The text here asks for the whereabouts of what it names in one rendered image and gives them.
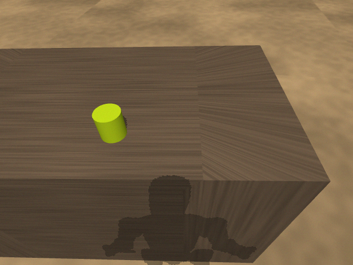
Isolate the can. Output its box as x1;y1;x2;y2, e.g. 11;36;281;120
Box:
92;103;127;144

